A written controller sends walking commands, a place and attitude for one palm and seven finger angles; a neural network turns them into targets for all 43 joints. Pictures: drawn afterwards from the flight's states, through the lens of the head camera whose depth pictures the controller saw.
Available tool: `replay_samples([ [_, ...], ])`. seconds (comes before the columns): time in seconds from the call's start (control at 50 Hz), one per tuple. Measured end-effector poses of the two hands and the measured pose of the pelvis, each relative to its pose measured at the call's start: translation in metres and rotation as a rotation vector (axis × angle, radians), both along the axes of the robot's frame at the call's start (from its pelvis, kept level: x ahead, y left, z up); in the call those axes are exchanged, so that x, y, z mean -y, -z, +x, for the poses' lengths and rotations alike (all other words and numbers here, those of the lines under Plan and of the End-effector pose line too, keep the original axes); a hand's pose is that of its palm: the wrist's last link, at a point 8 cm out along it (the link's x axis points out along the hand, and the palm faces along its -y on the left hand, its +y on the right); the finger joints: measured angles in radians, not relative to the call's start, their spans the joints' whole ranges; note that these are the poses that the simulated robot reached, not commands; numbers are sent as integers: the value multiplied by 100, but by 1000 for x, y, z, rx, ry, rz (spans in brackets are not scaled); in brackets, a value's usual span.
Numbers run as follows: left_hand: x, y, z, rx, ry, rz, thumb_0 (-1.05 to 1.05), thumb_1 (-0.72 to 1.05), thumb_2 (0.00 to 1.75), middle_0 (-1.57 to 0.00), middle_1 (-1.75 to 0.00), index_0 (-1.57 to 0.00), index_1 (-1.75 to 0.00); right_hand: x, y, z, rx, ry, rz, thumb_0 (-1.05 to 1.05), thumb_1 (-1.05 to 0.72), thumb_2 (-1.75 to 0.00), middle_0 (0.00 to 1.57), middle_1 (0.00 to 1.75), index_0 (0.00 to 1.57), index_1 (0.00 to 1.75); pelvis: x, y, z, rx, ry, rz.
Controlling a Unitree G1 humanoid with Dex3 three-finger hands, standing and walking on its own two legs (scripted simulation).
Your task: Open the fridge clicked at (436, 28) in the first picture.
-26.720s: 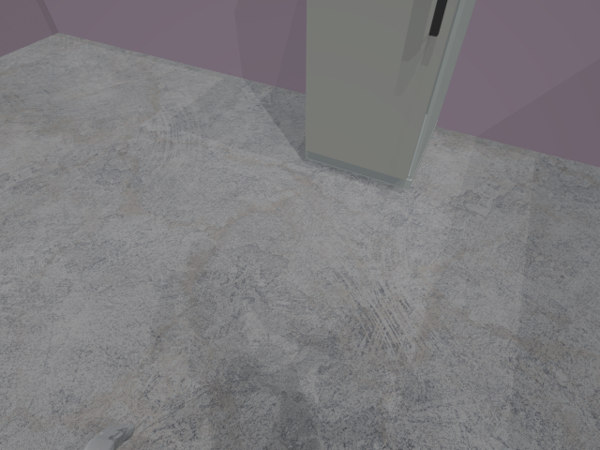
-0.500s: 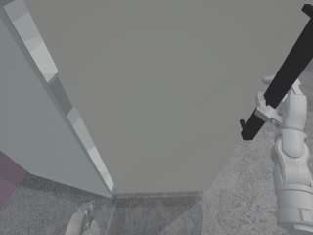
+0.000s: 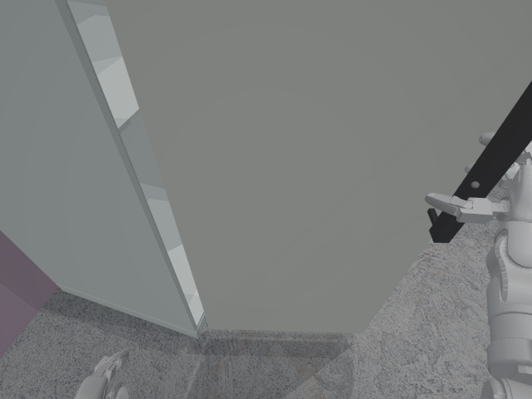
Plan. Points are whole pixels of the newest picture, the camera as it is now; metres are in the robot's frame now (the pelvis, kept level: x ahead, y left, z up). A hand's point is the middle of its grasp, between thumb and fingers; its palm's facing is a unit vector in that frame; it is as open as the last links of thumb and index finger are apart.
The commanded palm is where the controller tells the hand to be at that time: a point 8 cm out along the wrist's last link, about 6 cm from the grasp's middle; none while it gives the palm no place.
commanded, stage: loosen the grip on the handle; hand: right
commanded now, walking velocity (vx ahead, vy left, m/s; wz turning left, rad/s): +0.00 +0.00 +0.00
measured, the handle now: (484, 154) +0.43 -0.27 +0.18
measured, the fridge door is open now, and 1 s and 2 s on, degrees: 73 73 73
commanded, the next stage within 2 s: slip the hand off the handle in 0.24 s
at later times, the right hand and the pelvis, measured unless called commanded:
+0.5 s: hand (517, 185) +0.40 -0.32 +0.15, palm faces +0.41 +0.90 -0.16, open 14.7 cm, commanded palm +0.35 -0.35 +0.15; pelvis +0.06 -0.02 +0.00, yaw +0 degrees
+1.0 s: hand out of the picture +0.39 -0.35 +0.16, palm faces +0.38 +0.91 -0.17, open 14.7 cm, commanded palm +0.34 -0.39 +0.15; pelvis +0.05 -0.03 -0.01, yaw -1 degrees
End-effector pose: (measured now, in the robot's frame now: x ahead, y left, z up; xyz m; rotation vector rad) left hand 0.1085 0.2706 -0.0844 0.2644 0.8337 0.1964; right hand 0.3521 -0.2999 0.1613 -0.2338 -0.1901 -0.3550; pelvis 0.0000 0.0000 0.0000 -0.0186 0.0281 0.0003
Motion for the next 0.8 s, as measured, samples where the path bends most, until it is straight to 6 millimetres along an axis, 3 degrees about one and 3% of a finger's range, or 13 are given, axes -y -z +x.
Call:
replay_samples([
  [0.1,2,5,2,-24,-15,4,1,90,89,-20,-30,-20,-30,1,10,5,-3,-25,24,-1,40,-28,39,133,33,129,-3,2,4,-16,-12,7],
  [0.18,9,7,14,-5,-20,-7,1,90,89,-20,-30,-20,-30,6,10,8,4,-27,23,-1,48,-24,42,131,32,125,-2,2,15,-28,-13,13],
  [0.46,46,3,89,58,56,-33,1,90,89,-20,-30,-20,-30,59,7,8,-10,64,50,-2,55,-20,30,119,26,116,17,1,54,-69,1,24],
  [0.56,56,1,106,75,75,-29,1,90,89,-20,-30,-20,-30,62,5,5,-7,21,36,-2,55,-20,27,117,25,115,26,2,63,-73,10,33],
  [0.66,65,0,113,83,81,-34,1,90,89,-20,-30,-20,-30,63,7,1,-9,-6,42,-2,55,-20,26,116,25,115,32,2,67,-71,12,34],
  [0.8,73,2,105,64,86,-34,1,90,89,-20,-30,-20,-30,87,8,-7,-20,67,46,-2,55,-20,25,116,25,115,33,3,62,-67,17,36],
])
